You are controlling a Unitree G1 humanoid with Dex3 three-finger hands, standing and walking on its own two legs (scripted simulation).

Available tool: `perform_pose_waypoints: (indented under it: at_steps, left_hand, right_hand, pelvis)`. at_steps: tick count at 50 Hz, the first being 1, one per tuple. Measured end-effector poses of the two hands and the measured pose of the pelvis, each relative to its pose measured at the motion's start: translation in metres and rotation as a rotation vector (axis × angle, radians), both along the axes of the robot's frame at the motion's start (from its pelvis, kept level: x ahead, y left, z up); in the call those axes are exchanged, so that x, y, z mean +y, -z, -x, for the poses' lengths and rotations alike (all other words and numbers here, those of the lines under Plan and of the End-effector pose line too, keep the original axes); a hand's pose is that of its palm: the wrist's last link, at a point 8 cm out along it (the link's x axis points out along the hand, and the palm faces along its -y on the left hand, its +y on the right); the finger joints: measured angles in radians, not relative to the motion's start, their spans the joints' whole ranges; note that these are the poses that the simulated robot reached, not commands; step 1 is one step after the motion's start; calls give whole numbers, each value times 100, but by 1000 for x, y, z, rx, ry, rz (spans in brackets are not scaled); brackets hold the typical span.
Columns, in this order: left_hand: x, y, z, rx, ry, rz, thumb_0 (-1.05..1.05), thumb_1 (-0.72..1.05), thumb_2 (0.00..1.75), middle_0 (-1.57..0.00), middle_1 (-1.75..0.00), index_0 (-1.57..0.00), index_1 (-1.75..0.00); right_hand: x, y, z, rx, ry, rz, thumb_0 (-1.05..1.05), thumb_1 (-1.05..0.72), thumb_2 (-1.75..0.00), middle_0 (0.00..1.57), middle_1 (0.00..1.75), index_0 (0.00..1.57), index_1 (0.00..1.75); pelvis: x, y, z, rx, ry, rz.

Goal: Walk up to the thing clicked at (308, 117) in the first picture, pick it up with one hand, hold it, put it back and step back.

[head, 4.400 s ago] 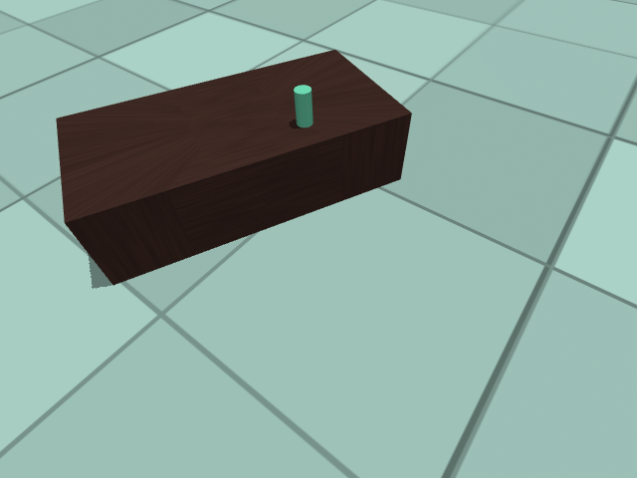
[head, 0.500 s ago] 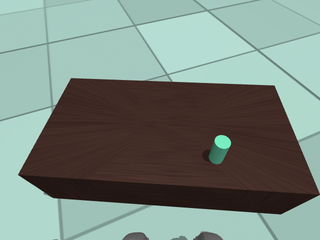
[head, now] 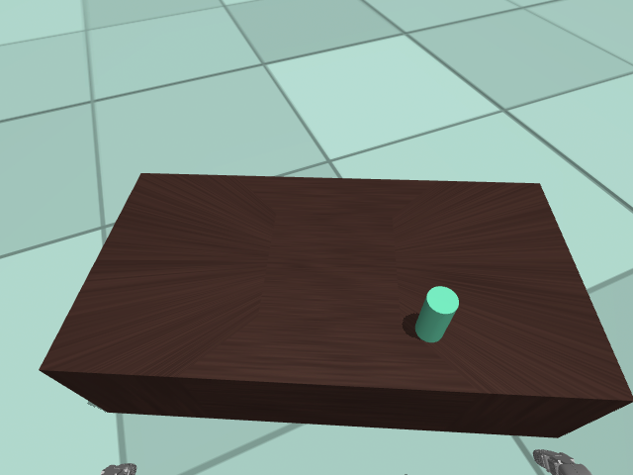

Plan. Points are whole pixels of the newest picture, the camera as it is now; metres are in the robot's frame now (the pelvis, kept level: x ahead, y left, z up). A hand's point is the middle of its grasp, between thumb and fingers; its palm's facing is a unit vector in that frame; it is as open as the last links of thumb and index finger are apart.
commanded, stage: walk up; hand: right
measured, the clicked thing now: (435, 315) +0.50 -0.21 -0.34
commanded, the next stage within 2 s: stand in 0.76 s
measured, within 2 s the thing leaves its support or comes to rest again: neither
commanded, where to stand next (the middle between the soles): +0.04 +0.01 m, yaw +0 degrees
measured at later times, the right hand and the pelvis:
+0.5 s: hand out of the picture +0.08 -0.26 -0.15, palm faces +0.03 +0.95 -0.32, open 7.4 cm; pelvis +0.01 +0.00 +0.01, yaw -1 degrees
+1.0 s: hand out of the picture +0.10 -0.26 -0.14, palm faces +0.02 +0.95 -0.32, open 7.4 cm; pelvis +0.01 -0.01 +0.01, yaw -1 degrees
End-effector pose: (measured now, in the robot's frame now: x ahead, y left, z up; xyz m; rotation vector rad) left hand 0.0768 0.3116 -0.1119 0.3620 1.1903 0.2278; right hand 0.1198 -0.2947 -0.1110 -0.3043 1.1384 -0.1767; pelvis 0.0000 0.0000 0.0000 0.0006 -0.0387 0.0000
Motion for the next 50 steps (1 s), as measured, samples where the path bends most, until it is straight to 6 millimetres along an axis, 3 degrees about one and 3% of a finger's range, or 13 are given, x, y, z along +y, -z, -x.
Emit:
perform_pose_waypoints:
  at_steps: [6, 19, 26, 50]
  left_hand:
    - [-5, -4, -6, 2, 15, 1, 1, 90, 90, -21, -30, -20, -30]
    - [-14, -5, -13, 17, 34, 16, 1, 90, 90, -21, -30, -20, -30]
    - [-16, -5, -16, 23, 35, 16, 1, 90, 90, -21, -30, -20, -30]
    - [-31, -7, -27, 5, 29, 51, 1, 90, 90, -21, -30, -20, -30]
  right_hand:
    - [-8, -3, 4, 2, 27, 0, 0, -90, -90, 21, 30, 20, 30]
    - [-15, 1, 42, 90, 78, 1, 0, -91, -90, 21, 30, 20, 30]
    - [-14, 4, 53, 116, 91, -7, 1, -91, -90, 21, 30, 20, 30]
    - [-13, -3, 28, 58, 60, -8, 0, -91, -90, 21, 30, 20, 30]
  pelvis:
    - [-2, -3, -1, -4, 9, -4]
    - [-3, -7, -3, -2, 20, -7]
    - [-4, -7, -6, 0, 23, -8]
    - [-11, -12, -13, 1, 11, -4]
